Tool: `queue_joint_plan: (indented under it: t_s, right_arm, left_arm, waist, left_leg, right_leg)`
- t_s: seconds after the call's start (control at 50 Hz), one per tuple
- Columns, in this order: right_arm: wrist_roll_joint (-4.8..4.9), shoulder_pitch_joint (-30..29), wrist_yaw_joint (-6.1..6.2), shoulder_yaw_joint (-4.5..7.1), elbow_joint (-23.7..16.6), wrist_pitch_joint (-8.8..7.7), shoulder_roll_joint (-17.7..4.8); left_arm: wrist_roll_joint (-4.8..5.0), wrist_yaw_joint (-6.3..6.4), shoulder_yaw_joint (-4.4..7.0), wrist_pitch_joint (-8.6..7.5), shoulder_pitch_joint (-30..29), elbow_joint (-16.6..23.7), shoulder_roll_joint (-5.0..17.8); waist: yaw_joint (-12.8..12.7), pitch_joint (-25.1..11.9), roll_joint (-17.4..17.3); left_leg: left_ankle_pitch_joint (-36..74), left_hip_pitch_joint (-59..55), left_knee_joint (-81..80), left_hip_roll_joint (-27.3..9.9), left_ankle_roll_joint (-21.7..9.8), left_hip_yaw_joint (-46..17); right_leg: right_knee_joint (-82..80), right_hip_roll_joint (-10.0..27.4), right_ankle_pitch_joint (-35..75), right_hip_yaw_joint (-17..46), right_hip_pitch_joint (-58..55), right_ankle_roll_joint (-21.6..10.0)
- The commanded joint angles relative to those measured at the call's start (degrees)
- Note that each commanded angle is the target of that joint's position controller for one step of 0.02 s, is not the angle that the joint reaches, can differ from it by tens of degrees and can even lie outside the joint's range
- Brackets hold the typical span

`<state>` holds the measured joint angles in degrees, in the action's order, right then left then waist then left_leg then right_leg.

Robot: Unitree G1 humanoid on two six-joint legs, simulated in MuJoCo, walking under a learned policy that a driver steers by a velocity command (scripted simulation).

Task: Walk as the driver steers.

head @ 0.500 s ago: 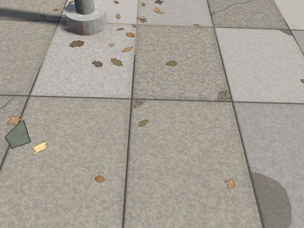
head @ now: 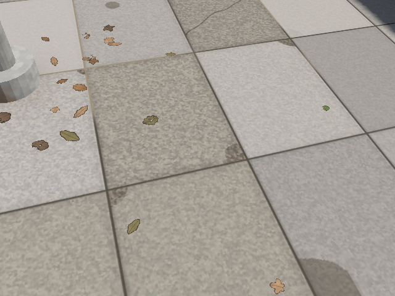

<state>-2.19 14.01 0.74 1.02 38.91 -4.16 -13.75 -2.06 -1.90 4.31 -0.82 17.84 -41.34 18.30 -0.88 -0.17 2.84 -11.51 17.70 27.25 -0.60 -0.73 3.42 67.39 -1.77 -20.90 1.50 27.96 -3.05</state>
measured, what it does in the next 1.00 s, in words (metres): walks ahead: right foot, then left foot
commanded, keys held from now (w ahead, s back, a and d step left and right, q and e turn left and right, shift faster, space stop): w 0.30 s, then w+q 0.70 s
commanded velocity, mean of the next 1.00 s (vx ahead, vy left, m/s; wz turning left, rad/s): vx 0.50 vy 0.00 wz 0.17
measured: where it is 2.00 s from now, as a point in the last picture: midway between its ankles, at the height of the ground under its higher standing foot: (188, 224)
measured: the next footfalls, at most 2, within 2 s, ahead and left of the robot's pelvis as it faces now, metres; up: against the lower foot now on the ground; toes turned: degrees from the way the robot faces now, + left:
right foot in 0.30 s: +0.28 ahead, -0.14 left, +0.00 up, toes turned -8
left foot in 0.82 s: +0.58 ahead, +0.06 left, +0.00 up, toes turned +12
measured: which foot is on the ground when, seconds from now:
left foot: down 0.00-0.30, up 0.32-0.80, down 0.82-1.00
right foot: up 0.00-0.28, down 0.30-0.84, up 0.86-1.00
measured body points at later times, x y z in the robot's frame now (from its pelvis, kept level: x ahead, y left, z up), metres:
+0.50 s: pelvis +0.25 -0.05 +0.01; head +0.27 -0.07 +0.46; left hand +0.35 +0.20 -0.10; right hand +0.30 -0.32 -0.13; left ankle +0.25 +0.09 -0.65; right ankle +0.24 -0.13 -0.74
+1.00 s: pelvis +0.52 +0.00 +0.00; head +0.55 +0.02 +0.45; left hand +0.57 +0.28 -0.12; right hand +0.67 -0.25 -0.12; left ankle +0.54 +0.05 -0.74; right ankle +0.52 -0.16 -0.65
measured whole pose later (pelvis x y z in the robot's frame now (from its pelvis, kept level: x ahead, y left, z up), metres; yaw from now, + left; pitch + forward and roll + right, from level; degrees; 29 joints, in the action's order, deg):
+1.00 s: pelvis +0.52 +0.00 +0.00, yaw +14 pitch +1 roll +0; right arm -0.3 15.8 -0.8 4.2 46.3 -1.2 -15.9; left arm -2.4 -0.2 1.7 -3.1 12.7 -42.7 14.2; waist -0.1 3.0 1.0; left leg -9.9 15.8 25.4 7.5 -7.6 0.6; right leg 67.4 5.4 -19.3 0.9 28.6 0.6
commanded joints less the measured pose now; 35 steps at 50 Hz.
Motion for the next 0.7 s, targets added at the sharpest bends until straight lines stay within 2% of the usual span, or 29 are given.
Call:
queue_joint_plan:
  t_s: [0.02,0.06,0.14,0.18,0.22,0.26,0.28,0.3,0.32,0.34,0.36,0.38,0.4,0.44,0.48,0.52,0.6,0.64,0.7]
  right_arm:
    - [0.71,4.83,-0.62,2.1,-0.31,-1.81,-6.54]
    - [0.67,5.65,-1.02,2.35,1.17,-2.29,-7.06]
    - [0.93,5.48,-1.41,2.65,2.97,-1.97,-7.91]
    - [1.22,7.28,-1.41,3.12,4.13,-1.58,-9.37]
    - [1.29,9.64,-1.5,3.49,5.7,-1.05,-10.51]
    - [1.29,10.83,-1.47,3.78,7.17,-0.27,-11.57]
    - [1.5,11.16,-1.42,3.67,7.86,0.09,-11.53]
    - [1.48,12.14,-1.36,3.06,8.07,0.1,-9.91]
    - [2.16,12.2,-1.61,1.63,5.28,-0.07,-5.67]
    - [1.84,13.7,-1.69,1.52,3.54,-0.02,-4.1]
    - [0.9,8.87,-1.24,2.76,3.91,0.71,-8.06]
    - [1.46,6.68,-1.57,2.55,3.61,0.51,-6.86]
    - [1.7,6.49,-1.82,2.39,4.26,0.59,-5.99]
    - [0.64,9.04,-2.31,2.59,6.35,2.03,-5.37]
    - [0.56,8.29,-2.93,2.8,6.53,2.82,-4.48]
    - [0.49,4.58,-3.34,2.76,5.69,3.08,-3.53]
    - [0.34,-3.4,-3.97,2.21,3.37,3.0,-2.21]
    - [0.32,-7.76,-4.52,1.7,1.87,2.9,-1.64]
    - [0.09,-11.8,-5.06,1.58,-0.05,2.98,-2.15]
  left_arm:
    - [-0.76,-1.19,-0.21,0.4,-0.32,4.8,0.69]
    - [-0.72,-1.33,-0.59,0.46,-2.49,5.48,0.08]
    - [-0.29,-2.09,-1.84,-0.05,-9.69,7.34,-1.27]
    - [-0.11,-2.4,-2.1,-0.3,-13.15,8.4,-1.21]
    - [-0.06,-2.08,-2.08,-0.62,-14.65,9.14,-0.83]
    - [-0.35,-1.33,-1.83,-1.19,-12.89,8.88,-0.27]
    - [-0.78,-0.79,-1.49,-1.8,-7.94,7.19,-0.07]
    - [-1.7,-0.12,-0.61,-2.42,0.65,4.12,1.76]
    - [-3.05,0.89,0.65,-2.83,9.49,3.53,6.87]
    - [-1.21,1.71,1.91,-2.42,11.44,3.33,12.18]
    - [0.22,2.07,1.42,-2.3,9.16,3.06,9.3]
    - [0.4,2.08,0.32,-2.6,5.43,2.75,5.7]
    - [0.42,1.74,-0.49,-2.97,2.56,2.54,2.85]
    - [0.94,1.75,-1.4,-3.71,-0.15,2.17,-0.04]
    - [0.96,1.88,-1.27,-4.72,0.91,1.02,0.13]
    - [1.04,2.07,-0.91,-5.23,2.22,-0.3,0.75]
    - [1.0,2.25,-0.83,-5.32,3.74,-2.36,0.39]
    - [1.03,2.42,-0.62,-5.37,4.61,-3.34,0.96]
    - [1.0,2.87,-0.18,-4.99,6.86,-5.31,2.36]
  waist:
    - [0.57,-0.68,-9.16]
    - [0.32,-0.21,-8.54]
    - [1.28,1.94,-9.16]
    - [2.42,2.33,-9.26]
    - [3.07,2.87,-9.19]
    - [2.17,2.19,-8.78]
    - [-0.37,-0.24,-6.91]
    - [-3.44,-6.03,-4.27]
    - [-7.06,-14.32,4.33]
    - [-5.94,-17.29,14.43]
    - [-6.08,-11.32,5.45]
    - [-3.75,-4.98,3.08]
    - [-1.68,-2.43,1.73]
    - [1.15,-0.11,3.8]
    - [1.92,0.59,2.94]
    - [1.8,2.3,1.94]
    - [0.63,4.29,1.31]
    - [-0.4,5.26,1.53]
    - [-1.37,6.45,0.92]
  left_leg:
    - [7.71,-8.48,-15.83,-14.56,-9.06,-14.15]
    - [10.26,-8.6,-17.27,-14.8,-9.96,-11.01]
    - [9.52,-6.02,-18.93,-11.94,-8.38,-3.14]
    - [9.27,-6.1,-18.89,-12.23,-7.63,-2.05]
    - [11.13,-9.0,-17.32,-13.62,-7.38,-2.71]
    - [19.58,-12.24,-11.91,-14.12,-6.92,-2.29]
    - [28.1,-12.48,-3.95,-12.4,-6.04,0.1]
    - [28.86,-8.63,7.61,-9.69,-4.87,2.56]
    - [10.77,5.03,26.34,-5.92,-2.68,4.46]
    - [-19.89,19.54,41.07,2.65,-1.63,1.39]
    - [-16.91,24.08,45.55,-0.16,-2.65,-5.61]
    - [-12.15,23.89,44.0,-1.8,-3.04,-6.61]
    - [-9.05,21.19,40.26,-3.25,-3.02,-6.55]
    - [-6.28,16.26,37.22,-3.77,-1.84,-6.27]
    - [-3.33,16.65,37.2,-2.96,-1.36,-6.22]
    - [0.71,20.3,35.27,-3.41,-0.99,-6.34]
    - [8.9,22.92,24.91,-3.69,-0.8,-4.49]
    - [12.07,20.83,17.96,-3.61,-1.48,-2.18]
    - [10.44,18.81,11.41,-2.78,-3.64,1.02]
  right_leg:
    - [0.26,3.44,3.78,2.81,10.35,1.17]
    - [-3.69,3.41,6.8,3.63,11.66,1.81]
    - [-20.2,4.04,14.6,0.14,6.46,1.89]
    - [-26.37,3.81,14.06,-2.79,2.32,1.14]
    - [-30.3,3.62,11.96,-4.56,0.31,-0.2]
    - [-34.53,1.86,8.24,-6.44,-3.78,-1.98]
    - [-38.86,0.01,9.39,-7.24,-10.98,-3.02]
    - [-38.99,0.15,9.05,-5.82,-23.33,-4.3]
    - [-41.91,15.95,-0.31,13.04,-39.03,-8.1]
    - [-50.35,27.46,4.04,36.47,-44.06,-12.84]
    - [-49.56,24.83,7.07,31.26,-39.78,-12.06]
    - [-49.99,22.26,11.94,22.28,-32.82,-10.38]
    - [-52.15,19.36,14.35,16.02,-27.43,-8.12]
    - [-55.57,16.15,17.99,8.55,-21.13,-5.9]
    - [-57.47,15.81,23.25,4.85,-20.45,-6.39]
    - [-59.14,15.91,25.19,1.33,-21.31,-6.59]
    - [-59.59,14.81,27.85,-5.5,-23.32,-6.07]
    - [-59.79,14.85,28.2,-8.12,-23.72,-5.66]
    - [-58.25,16.26,32.58,-10.42,-27.83,-4.88]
